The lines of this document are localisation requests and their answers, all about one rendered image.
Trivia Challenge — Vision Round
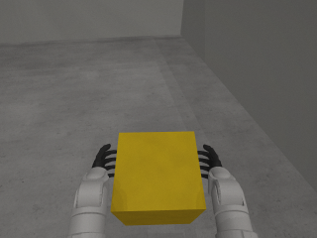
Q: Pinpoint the robot right forearm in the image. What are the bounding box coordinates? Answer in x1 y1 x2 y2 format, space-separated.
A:
208 167 259 238

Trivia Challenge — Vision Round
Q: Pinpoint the robot left forearm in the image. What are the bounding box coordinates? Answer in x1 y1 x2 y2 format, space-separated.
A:
64 167 110 238

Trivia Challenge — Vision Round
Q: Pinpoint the right robot hand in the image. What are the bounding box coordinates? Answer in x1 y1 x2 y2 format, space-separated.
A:
197 144 222 179

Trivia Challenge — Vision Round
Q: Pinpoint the carton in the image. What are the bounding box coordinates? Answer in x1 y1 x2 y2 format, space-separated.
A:
110 131 207 226

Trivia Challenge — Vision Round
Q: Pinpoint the left robot hand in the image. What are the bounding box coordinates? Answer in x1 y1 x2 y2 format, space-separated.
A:
92 144 117 178

